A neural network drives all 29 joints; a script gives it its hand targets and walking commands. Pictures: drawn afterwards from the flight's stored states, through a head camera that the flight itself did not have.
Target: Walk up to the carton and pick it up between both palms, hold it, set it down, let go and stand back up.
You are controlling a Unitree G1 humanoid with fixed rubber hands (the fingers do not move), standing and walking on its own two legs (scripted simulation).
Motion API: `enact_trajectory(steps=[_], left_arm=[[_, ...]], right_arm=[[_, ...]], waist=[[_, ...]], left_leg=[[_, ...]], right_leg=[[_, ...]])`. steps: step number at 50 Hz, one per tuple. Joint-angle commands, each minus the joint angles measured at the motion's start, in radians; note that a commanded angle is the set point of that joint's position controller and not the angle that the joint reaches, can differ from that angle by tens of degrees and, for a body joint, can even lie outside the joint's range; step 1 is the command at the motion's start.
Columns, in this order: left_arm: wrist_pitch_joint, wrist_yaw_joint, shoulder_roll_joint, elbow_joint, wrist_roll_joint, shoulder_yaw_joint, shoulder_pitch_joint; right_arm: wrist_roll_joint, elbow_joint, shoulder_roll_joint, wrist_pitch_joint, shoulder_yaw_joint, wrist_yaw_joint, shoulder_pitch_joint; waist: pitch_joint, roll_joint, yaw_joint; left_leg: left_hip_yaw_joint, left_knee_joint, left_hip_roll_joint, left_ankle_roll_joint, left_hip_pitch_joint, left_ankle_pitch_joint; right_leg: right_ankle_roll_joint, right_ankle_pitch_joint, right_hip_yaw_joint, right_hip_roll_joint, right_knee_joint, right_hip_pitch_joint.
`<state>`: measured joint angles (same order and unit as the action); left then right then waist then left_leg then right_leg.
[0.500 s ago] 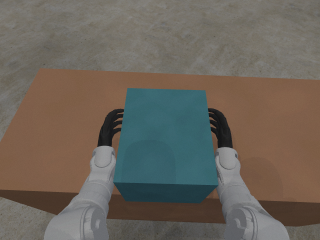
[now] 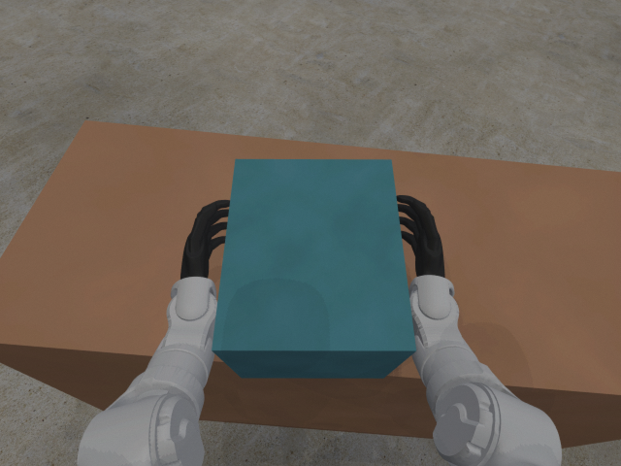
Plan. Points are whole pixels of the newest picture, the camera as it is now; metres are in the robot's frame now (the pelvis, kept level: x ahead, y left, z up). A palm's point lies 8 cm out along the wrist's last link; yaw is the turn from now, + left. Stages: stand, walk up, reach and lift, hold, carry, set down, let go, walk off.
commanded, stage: reach and lift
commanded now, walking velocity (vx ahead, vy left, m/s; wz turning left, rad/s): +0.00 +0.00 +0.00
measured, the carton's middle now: (312, 273) +0.40 -0.01 -0.02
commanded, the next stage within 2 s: none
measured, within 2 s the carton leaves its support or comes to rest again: neither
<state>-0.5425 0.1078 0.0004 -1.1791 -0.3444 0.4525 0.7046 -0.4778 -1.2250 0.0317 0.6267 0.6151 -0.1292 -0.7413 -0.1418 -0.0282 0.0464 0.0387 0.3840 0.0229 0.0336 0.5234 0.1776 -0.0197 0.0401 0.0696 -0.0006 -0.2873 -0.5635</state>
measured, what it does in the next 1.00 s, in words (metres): stands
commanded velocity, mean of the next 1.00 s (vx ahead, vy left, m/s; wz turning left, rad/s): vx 0.00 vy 0.00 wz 0.00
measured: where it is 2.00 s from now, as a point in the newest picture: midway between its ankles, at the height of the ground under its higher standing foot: outside the picture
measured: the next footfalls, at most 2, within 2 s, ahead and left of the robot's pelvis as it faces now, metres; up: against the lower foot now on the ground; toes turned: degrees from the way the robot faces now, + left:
none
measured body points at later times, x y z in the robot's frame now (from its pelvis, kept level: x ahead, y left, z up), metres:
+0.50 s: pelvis +0.01 +0.00 +0.00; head +0.05 +0.01 +0.45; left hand +0.41 +0.14 +0.04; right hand +0.40 -0.16 +0.06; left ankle -0.02 +0.14 -0.74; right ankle +0.04 -0.11 -0.74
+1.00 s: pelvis +0.01 +0.02 +0.01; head -0.02 +0.06 +0.45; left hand +0.39 +0.16 +0.13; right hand +0.38 -0.15 +0.14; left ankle -0.02 +0.14 -0.74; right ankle +0.04 -0.11 -0.74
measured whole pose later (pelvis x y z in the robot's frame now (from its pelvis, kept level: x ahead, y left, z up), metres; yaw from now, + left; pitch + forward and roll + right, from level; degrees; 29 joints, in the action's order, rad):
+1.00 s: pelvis +0.01 +0.02 +0.01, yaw +2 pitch -4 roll -2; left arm 0.30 0.06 -0.05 -0.39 -0.25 0.22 0.47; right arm 0.10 -0.68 -0.04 -0.06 0.06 -0.16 -0.56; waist -0.02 -0.06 0.11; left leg 0.05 0.37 0.01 0.00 0.05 0.25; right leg 0.02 0.10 0.09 -0.02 -0.25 -0.07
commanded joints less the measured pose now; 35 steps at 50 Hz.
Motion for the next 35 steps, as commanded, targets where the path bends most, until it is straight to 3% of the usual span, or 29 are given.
enact_trajectory(steps=[1, 10, 17, 21, 25, 29, 35], left_arm=[[-0.016, -0.107, -0.572, 0.068, -0.080, -0.256, 0.584], [0.004, -0.103, -0.592, 0.127, -0.006, -0.345, 0.595], [0.019, -0.113, -0.605, 0.170, 0.058, -0.427, 0.557], [0.050, -0.115, -0.640, 0.233, 0.101, -0.499, 0.558], [0.120, -0.130, -0.646, 0.299, 0.129, -0.540, 0.536], [0.199, -0.132, -0.691, 0.452, 0.175, -0.625, 0.564], [0.422, -0.140, -0.710, 0.634, 0.187, -0.671, 0.526]], right_arm=[[-0.133, -0.041, 0.527, 0.039, -0.271, 0.152, -0.430], [-0.053, 0.037, 0.555, -0.016, -0.398, 0.148, -0.430], [0.076, 0.114, 0.587, -0.081, -0.571, 0.139, -0.392], [0.162, 0.186, 0.609, -0.138, -0.671, 0.131, -0.378], [0.258, 0.269, 0.631, -0.230, -0.767, 0.120, -0.357], [0.351, 0.384, 0.654, -0.320, -0.859, 0.112, -0.360], [0.465, 0.536, 0.624, -0.498, -0.921, 0.108, -0.356]], waist=[[-0.532, 0.081, -0.008], [-0.615, 0.069, -0.003], [-0.576, 0.050, 0.003], [-0.556, 0.053, 0.020], [-0.459, 0.032, 0.027], [-0.442, 0.033, 0.050], [-0.334, 0.028, 0.062]], left_leg=[[-0.121, -0.051, -0.030, 0.044, -0.070, -0.136], [-0.105, -0.025, -0.037, 0.047, -0.095, -0.198], [-0.073, -0.013, -0.046, 0.042, -0.100, -0.249], [-0.047, -0.013, -0.049, 0.044, -0.136, -0.260], [-0.031, -0.034, -0.060, 0.028, -0.158, -0.222], [-0.006, -0.031, -0.065, 0.035, -0.228, -0.263], [0.007, -0.051, -0.072, 0.033, -0.298, -0.230]], right_leg=[[0.011, -0.205, 0.047, -0.001, -0.073, 0.510], [0.017, -0.290, 0.037, 0.009, -0.092, 0.556], [0.031, -0.389, 0.010, 0.011, -0.107, 0.656], [0.032, -0.382, 0.000, 0.014, -0.099, 0.668], [0.043, -0.346, -0.022, 0.007, -0.073, 0.709], [0.042, -0.339, -0.028, 0.016, -0.061, 0.712], [0.042, -0.225, -0.032, 0.023, -0.029, 0.691]])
